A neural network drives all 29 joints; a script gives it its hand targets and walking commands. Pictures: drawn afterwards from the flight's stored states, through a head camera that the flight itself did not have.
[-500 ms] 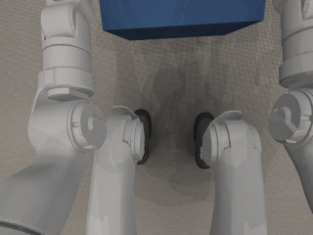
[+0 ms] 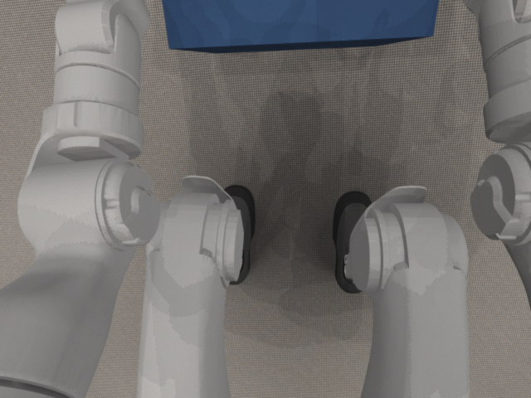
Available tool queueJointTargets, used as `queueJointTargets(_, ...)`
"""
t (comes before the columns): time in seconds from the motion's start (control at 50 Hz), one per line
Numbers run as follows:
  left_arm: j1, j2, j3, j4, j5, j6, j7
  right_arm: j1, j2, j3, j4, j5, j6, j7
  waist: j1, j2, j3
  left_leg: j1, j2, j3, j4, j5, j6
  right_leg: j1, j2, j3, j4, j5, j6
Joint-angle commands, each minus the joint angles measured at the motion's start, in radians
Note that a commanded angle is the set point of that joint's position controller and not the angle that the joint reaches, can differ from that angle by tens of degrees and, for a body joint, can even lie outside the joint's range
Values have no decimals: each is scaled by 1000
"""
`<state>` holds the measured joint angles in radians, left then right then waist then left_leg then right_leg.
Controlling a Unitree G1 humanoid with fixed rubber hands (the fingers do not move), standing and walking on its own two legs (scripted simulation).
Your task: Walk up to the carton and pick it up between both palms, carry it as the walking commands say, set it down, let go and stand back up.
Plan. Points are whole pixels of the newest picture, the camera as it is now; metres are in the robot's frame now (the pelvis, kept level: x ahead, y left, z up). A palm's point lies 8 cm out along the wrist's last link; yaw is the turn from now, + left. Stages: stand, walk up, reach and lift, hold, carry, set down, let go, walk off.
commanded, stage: set down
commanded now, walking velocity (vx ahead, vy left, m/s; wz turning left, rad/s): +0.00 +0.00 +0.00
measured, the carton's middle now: out of the picture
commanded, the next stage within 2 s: none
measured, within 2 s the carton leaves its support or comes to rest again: rests again in 0.40 s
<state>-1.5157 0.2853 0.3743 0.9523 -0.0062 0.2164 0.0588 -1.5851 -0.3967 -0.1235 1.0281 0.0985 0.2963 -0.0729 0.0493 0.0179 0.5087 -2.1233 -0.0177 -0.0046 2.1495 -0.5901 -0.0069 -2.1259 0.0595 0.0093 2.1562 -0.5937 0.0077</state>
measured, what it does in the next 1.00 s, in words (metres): stands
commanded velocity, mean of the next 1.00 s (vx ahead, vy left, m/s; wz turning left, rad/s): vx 0.00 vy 0.00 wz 0.00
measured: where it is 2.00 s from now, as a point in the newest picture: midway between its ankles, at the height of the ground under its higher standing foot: (292, 254)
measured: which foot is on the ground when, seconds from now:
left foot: down 0.00-1.00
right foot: down 0.00-1.00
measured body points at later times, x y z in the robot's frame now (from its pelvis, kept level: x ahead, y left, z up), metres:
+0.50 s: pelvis +0.00 +0.00 -0.01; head +0.39 +0.00 +0.21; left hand +0.56 +0.20 -0.20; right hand +0.58 -0.16 -0.21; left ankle +0.12 +0.12 -0.36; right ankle +0.11 -0.11 -0.36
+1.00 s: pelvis +0.00 +0.00 -0.02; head +0.39 +0.00 +0.20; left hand +0.56 +0.20 -0.21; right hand +0.58 -0.16 -0.21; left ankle +0.12 +0.12 -0.36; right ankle +0.11 -0.11 -0.36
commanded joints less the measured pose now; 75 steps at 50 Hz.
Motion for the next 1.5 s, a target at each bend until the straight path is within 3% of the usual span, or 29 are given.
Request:
queueJointTargets(0.0, -604, -780, -355, -221, -114, 5, -237, -618, 822, 238, -251, 115, -98, 302, 16, -57, -1311, 589, -66, 38, -119, 343, 21, 402, 26, -45, -132, 237, -30)
queueJointTargets(0.08, -808, -695, -462, -412, -233, -50, -201, -663, 818, 274, -291, 152, -116, 263, -26, -62, -1573, 701, -62, 32, -69, 493, 20, 542, 16, -36, -94, 408, -19)
queueJointTargets(0.12, -767, -683, -454, -313, -229, -47, -192, -645, 798, 281, -235, 149, -122, 247, -28, -58, -1560, 723, -62, 38, -61, 497, 19, 528, 17, -39, -100, 401, -14)
queueJointTargets(0.2, -573, -749, -415, -75, -164, -19, -213, -555, 817, 240, -125, 102, -120, 264, -16, -52, -1271, 595, -57, 49, -88, 389, 13, 431, 21, -38, -119, 293, -14)
queueJointTargets(0.22, -548, -751, -398, -44, -143, -16, -221, -547, 831, 240, -112, 99, -117, 273, 9, -62, -1216, 554, -55, 53, -90, 374, 13, 410, 23, -34, -119, 277, -16)
queueJointTargets(0.26, -504, -769, -356, -6, -109, -8, -233, -524, 851, 225, -112, 83, -106, 292, 28, -70, -1146, 513, -61, 56, -102, 334, 18, 382, 26, -31, -125, 234, -19)
queueJointTargets(0.34, -547, -760, -355, -86, -112, -28, -234, -545, 865, 240, -168, 103, -112, 311, 50, -64, -1160, 494, -61, 52, -91, 357, 29, 371, 31, -22, -103, 266, -24)
queueJointTargets(0.42, -691, -728, -420, -242, -195, -65, -211, -586, 842, 263, -216, 134, -131, 290, 4, -66, -1371, 591, -56, 37, -47, 475, 25, 449, 20, -17, -79, 393, -22)
queueJointTargets(0.44, -686, -722, -427, -231, -197, -62, -207, -595, 825, 273, -218, 142, -135, 283, 0, -68, -1387, 602, -53, 37, -42, 473, 23, 455, 18, -22, -74, 398, -19)
queueJointTargets(0.48, -644, -708, -408, -160, -179, -49, -204, -596, 808, 268, -179, 142, -134, 278, 19, -70, -1311, 602, -51, 34, -58, 420, 24, 416, 15, -29, -80, 322, -15)
queueJointTargets(0.58, -564, -723, -354, -43, -128, -37, -221, -540, 823, 215, -93, 99, -122, 298, 24, -68, -1086, 489, -51, 42, -78, 318, 26, 321, 16, -21, -99, 216, -18)
queueJointTargets(0.62, -554, -730, -342, -50, -116, -39, -225, -533, 829, 222, -106, 100, -123, 302, 35, -69, -1065, 473, -50, 43, -74, 316, 31, 325, 19, -11, -100, 219, -22)
queueJointTargets(0.9, -495, -707, -298, -6, -82, -34, -247, -440, 815, 175, -42, 35, -106, 321, 13, -75, -919, 377, -54, 40, -65, 244, 31, 277, 10, -3, -90, 170, -27)
queueJointTargets(0.98, -466, -695, -275, 9, -53, -30, -248, -441, 819, 171, -43, 27, -102, 325, 37, -77, -879, 368, -55, 38, -68, 229, 38, 261, 10, -1, -87, 145, -28)
queueJointTargets(1.0, -466, -697, -275, 8, -57, -28, -250, -424, 804, 161, -23, 17, -99, 327, 18, -72, -862, 359, -53, 36, -62, 224, 33, 249, 9, -1, -87, 144, -31)
queueJointTargets(1.06, -449, -699, -265, 19, -52, -26, -250, -431, 793, 161, -42, 13, -102, 327, 13, -80, -851, 370, -55, 31, -61, 221, 36, 241, 6, -5, -84, 133, -29)
queueJointTargets(1.26, -433, -663, -232, 38, -29, -28, -247, -422, 752, 141, -36, -12, -103, 318, 13, -91, -817, 364, -53, 29, -55, 211, 32, 257, 2, -5, -78, 122, -25)
queueJointTargets(1.3, -422, -617, -214, 35, -16, -34, -236, -402, 728, 123, -15, -15, -104, 314, 27, -81, -815, 377, -51, 33, -57, 209, 28, 261, 1, -6, -80, 112, -25)
queueJointTargets(1.48, -353, -396, -147, 63, 12, -66, -159, -373, 459, 51, 0, -39, -143, 243, 16, -69, -836, 435, -43, 23, -62, 226, 8, 283, -7, -21, -77, 120, -15)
